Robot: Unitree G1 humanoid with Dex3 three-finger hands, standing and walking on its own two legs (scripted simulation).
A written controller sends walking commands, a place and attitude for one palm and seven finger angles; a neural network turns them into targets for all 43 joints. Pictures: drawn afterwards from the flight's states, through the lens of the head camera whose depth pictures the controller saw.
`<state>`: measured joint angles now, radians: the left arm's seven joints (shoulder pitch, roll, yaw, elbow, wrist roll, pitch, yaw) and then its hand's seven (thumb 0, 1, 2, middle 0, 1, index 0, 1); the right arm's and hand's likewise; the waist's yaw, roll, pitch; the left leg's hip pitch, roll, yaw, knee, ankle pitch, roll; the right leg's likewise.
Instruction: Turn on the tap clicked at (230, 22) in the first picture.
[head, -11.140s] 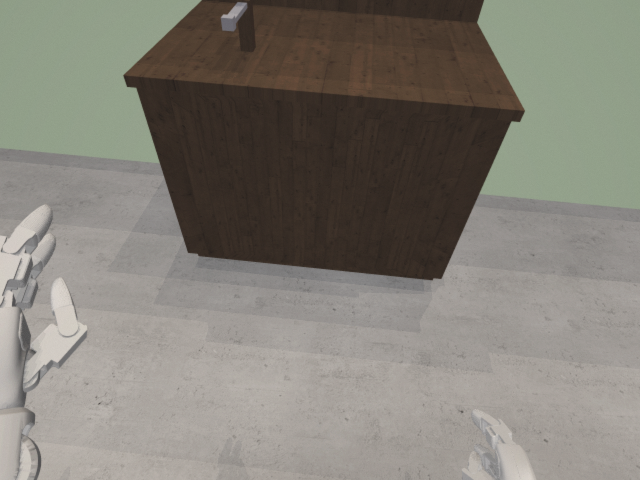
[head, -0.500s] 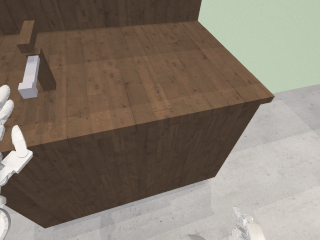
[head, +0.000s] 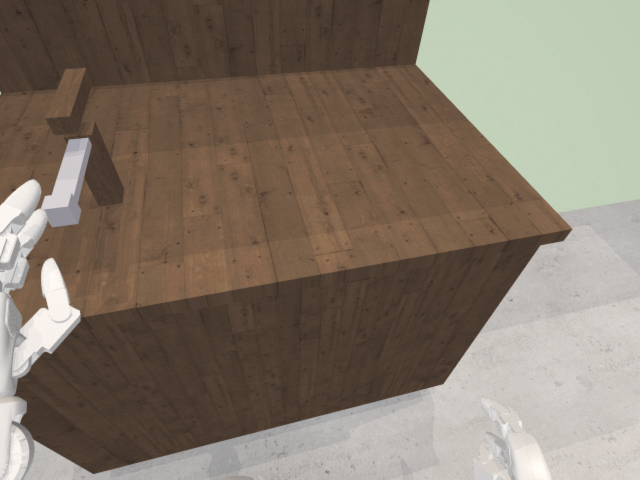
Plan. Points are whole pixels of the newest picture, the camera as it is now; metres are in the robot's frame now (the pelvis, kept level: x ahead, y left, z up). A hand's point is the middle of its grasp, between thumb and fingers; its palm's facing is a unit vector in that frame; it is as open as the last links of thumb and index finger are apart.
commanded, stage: come to a stop and stand still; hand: left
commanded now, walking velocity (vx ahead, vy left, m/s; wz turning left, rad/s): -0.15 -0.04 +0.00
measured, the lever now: (61, 210) +0.35 +0.34 +0.15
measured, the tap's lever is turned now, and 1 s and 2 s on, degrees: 0 0 0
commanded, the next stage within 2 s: look again from close up in 1.02 s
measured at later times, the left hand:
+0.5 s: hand (75, 283) +0.24 +0.26 +0.17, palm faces +0.35 -0.86 -0.37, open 7.4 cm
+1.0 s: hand (41, 296) +0.23 +0.30 +0.16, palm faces +0.36 -0.85 -0.38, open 7.4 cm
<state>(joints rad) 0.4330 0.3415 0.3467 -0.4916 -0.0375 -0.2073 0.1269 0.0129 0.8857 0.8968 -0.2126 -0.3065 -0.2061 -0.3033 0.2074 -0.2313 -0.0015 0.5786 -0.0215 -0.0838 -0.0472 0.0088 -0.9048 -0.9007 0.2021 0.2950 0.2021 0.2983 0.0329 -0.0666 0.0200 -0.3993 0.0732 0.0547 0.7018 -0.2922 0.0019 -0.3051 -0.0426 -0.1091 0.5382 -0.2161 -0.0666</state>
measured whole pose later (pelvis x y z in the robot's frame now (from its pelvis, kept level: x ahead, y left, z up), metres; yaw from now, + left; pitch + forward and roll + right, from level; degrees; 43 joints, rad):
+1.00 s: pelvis -0.01 +0.06 +0.00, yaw -5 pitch -4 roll +0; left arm 0.36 0.36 0.37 -0.40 -0.02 -0.17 0.11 0.02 0.88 0.90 -0.22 -0.31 -0.21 -0.30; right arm 0.27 -0.19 0.03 0.58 0.01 -0.18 -0.02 0.01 -0.90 -0.90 0.20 0.30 0.20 0.30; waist 0.03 -0.02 0.09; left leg -0.25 0.04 0.10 0.52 -0.20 0.02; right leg -0.26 -0.02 -0.02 0.47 -0.14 0.01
